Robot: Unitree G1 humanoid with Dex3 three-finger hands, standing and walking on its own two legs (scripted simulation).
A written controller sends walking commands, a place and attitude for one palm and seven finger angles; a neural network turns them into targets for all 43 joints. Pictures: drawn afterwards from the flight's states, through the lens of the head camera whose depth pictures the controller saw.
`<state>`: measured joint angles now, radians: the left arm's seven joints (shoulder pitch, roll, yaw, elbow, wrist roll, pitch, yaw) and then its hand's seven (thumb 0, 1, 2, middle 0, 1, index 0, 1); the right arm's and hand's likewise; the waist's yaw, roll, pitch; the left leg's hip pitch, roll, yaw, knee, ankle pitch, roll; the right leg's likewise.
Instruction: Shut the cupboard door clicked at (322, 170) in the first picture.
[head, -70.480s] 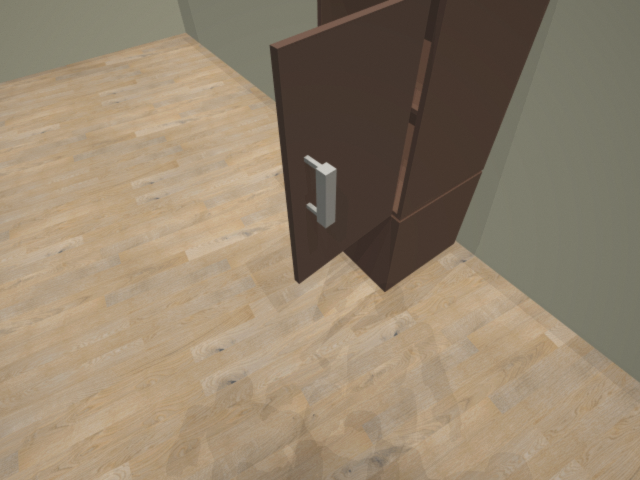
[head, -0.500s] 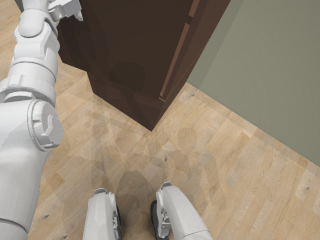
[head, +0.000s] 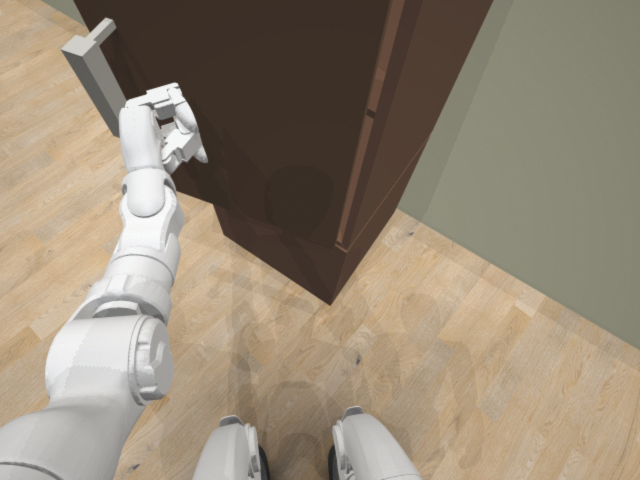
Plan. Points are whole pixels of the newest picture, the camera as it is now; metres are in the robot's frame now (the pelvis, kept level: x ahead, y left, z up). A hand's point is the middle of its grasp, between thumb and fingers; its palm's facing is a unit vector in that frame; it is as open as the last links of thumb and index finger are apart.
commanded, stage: pull the fist back off the door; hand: left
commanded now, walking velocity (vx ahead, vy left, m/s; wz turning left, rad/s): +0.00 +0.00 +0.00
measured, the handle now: (116, 82) +0.62 +0.20 +0.06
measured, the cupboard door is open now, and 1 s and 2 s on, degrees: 14 14 14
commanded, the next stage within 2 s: draw the hand back to the body in 0.24 s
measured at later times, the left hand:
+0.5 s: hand (187, 167) +0.46 +0.10 +0.09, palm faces +0.09 -1.00 -0.02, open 3.1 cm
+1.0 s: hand (57, 264) +0.32 +0.17 +0.16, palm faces +0.09 -0.98 -0.18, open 3.0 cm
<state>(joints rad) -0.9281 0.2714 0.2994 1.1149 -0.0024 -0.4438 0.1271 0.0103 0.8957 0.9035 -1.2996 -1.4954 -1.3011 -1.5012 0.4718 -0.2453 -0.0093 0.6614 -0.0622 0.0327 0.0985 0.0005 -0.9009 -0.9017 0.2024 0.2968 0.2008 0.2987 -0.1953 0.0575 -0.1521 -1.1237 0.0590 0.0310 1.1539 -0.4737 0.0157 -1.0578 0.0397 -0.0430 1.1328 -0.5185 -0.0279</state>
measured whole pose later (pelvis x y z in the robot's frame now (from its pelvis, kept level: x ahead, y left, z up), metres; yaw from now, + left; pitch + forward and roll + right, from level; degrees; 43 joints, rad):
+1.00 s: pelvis +0.02 +0.00 +0.08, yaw +2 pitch +4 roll +0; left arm -0.03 0.25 0.04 0.18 -0.10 -0.16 0.03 0.01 0.90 0.90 -1.18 -1.36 -1.18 -1.37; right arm 0.22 -0.25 0.01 0.56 0.06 0.05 -0.07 0.01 -0.90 -0.90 0.20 0.30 0.20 0.30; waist -0.02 0.04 -0.07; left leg -0.42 0.01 0.05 0.68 -0.33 0.02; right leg -0.36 0.01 -0.02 0.67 -0.38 -0.01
